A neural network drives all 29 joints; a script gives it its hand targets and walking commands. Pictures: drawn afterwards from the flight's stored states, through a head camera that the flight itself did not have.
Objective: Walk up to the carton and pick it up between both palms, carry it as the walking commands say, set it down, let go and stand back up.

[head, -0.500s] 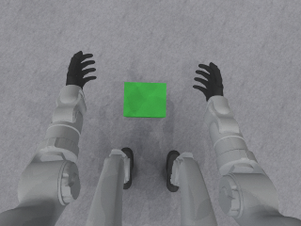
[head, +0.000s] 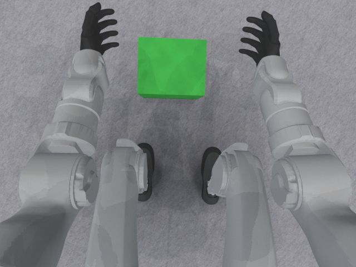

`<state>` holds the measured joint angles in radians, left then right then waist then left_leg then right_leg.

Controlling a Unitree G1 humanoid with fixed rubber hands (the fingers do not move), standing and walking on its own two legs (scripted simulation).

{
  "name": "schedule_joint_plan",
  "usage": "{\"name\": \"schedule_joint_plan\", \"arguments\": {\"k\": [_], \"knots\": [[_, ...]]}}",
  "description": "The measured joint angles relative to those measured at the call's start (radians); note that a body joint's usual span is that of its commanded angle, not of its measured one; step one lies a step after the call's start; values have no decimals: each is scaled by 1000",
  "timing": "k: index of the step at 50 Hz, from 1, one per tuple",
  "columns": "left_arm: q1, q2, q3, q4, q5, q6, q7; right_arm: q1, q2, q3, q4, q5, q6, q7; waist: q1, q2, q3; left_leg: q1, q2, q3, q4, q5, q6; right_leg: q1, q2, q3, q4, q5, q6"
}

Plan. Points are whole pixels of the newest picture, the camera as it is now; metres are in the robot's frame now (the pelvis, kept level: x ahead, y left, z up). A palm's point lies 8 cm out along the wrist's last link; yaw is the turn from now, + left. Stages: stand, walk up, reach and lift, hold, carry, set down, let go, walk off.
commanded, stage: reach and lift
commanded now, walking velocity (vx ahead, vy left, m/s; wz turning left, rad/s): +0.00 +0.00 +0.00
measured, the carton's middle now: (171, 72) +0.51 +0.03 -0.41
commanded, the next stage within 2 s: none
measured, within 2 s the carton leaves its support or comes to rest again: neither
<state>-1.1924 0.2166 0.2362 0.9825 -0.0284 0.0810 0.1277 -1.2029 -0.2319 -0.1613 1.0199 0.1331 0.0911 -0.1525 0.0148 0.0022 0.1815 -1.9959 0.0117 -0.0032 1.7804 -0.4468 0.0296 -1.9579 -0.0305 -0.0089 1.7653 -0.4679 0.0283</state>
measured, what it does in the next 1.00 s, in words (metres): lowers itself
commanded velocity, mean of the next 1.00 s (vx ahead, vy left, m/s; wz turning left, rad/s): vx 0.00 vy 0.00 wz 0.00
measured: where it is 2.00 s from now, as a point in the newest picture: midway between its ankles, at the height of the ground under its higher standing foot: (177, 183)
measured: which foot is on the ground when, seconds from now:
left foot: down 0.00-1.00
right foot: down 0.00-1.00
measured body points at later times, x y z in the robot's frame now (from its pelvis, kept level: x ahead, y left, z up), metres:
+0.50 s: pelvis +0.00 +0.00 -0.08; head +0.36 +0.02 +0.17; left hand +0.51 +0.20 -0.28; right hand +0.53 -0.14 -0.27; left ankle +0.13 +0.11 -0.45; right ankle +0.13 -0.13 -0.45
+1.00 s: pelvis +0.00 +0.00 -0.12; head +0.37 +0.02 +0.12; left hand +0.53 +0.21 -0.33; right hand +0.55 -0.15 -0.31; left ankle +0.13 +0.11 -0.45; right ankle +0.13 -0.13 -0.45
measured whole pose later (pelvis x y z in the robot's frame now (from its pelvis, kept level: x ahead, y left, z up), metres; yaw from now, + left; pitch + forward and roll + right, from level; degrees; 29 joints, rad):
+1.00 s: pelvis +0.00 +0.00 -0.12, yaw +0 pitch +31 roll -3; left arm -1.47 0.40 -0.01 1.31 -0.24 -0.03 0.09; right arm -1.52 -0.34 0.00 1.34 0.27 -0.04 -0.11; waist 0.02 0.00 0.48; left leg -2.22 0.01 -0.01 2.21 -0.52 0.03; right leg -2.18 -0.03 0.01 2.20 -0.56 0.03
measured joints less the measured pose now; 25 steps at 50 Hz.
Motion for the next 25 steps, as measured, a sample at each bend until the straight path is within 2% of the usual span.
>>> {"name": "schedule_joint_plan", "arguments": {"k": [13,16,20,22,25], "knots": [[-75,56,-75,-37,-100,-38,17,-108,-44,109,-56,95,-39,-31,0,0,276,-32,0,0,174,-45,-1,-34,0,6,181,-52,0],[-137,107,-114,-6,-114,-22,18,-141,-52,130,-47,112,-37,-34,0,0,347,-37,0,0,208,-48,-2,-38,0,7,218,-56,0],[-146,141,-118,-11,-160,-32,20,-166,-81,157,-20,136,-23,-38,0,0,344,-62,-1,0,259,-59,-2,-62,0,9,268,-69,0],[-153,141,-135,27,-177,-50,19,-162,-81,150,-10,137,-44,-34,0,0,339,-65,-1,0,284,-68,-1,-63,0,10,292,-79,0],[-173,139,-177,149,-177,-60,-1,-173,-64,134,82,137,-60,-8,0,0,307,-94,-1,0,312,-72,-1,-91,1,10,321,-83,0]]}}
